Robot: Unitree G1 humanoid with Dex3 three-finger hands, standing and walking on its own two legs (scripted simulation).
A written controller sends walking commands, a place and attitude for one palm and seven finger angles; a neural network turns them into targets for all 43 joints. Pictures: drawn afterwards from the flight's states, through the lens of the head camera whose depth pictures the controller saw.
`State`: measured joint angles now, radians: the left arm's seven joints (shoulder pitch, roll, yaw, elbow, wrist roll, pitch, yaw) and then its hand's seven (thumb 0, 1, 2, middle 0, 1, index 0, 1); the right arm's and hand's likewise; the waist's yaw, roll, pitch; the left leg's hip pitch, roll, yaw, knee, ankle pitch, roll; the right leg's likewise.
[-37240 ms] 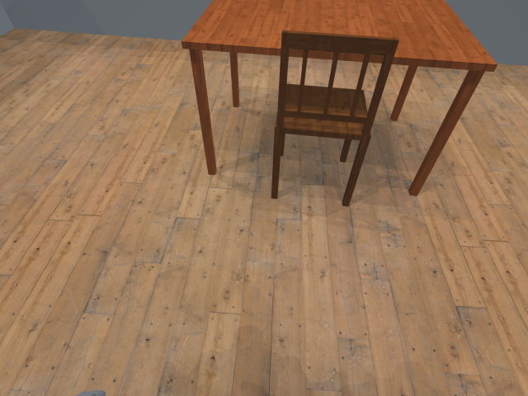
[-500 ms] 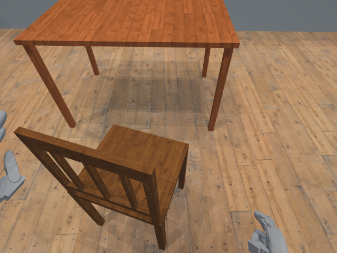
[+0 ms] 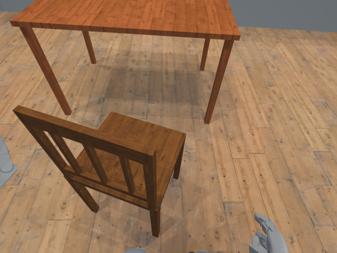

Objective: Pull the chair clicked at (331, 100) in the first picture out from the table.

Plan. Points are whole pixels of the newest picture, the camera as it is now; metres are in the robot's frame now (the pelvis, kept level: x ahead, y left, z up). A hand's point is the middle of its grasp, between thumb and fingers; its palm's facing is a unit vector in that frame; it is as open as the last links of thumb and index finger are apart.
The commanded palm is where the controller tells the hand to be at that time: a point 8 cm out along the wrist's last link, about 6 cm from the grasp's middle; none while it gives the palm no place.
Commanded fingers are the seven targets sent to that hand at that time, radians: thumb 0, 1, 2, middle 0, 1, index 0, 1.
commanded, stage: step back with the hand held close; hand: left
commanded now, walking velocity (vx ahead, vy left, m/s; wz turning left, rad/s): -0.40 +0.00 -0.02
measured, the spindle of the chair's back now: (96, 164) +0.37 +0.25 -0.10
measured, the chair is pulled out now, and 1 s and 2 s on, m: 0.65 0.65 0.65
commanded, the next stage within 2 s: stop stepping back and stand still in 0.80 s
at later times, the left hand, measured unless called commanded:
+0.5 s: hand out of the picture +0.16 +0.26 +0.18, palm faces +0.44 -0.76 -0.49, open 7.4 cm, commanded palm +0.08 +0.31 +0.19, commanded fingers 0.00 0.90 0.90 -0.20 -0.30 -0.20 -0.30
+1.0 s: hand out of the picture +0.04 +0.22 +0.18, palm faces +0.35 -0.80 -0.48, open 7.4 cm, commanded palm -0.03 +0.27 +0.19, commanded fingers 0.00 0.90 0.90 -0.20 -0.30 -0.20 -0.30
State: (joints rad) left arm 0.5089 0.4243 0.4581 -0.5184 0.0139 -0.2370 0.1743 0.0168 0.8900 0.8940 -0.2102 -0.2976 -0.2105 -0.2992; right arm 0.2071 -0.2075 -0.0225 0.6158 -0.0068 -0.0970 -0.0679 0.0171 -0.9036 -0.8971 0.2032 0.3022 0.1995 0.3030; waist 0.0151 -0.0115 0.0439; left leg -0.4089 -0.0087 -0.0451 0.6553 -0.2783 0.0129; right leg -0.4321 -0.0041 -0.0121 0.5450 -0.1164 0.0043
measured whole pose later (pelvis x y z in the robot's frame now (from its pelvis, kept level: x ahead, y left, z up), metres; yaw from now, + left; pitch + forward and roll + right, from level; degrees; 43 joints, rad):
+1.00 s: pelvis -0.17 -0.03 +0.01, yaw -1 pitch +1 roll -1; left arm 0.59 0.46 0.45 -0.56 -0.04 -0.25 0.15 0.01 0.89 0.89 -0.21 -0.30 -0.21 -0.30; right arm 0.20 -0.20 -0.02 0.63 0.00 -0.11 -0.07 0.02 -0.90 -0.90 0.20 0.30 0.20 0.30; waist -0.04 -0.05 0.02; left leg -0.34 0.01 0.02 0.53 -0.18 0.01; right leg -0.35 -0.02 0.00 0.59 -0.26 0.02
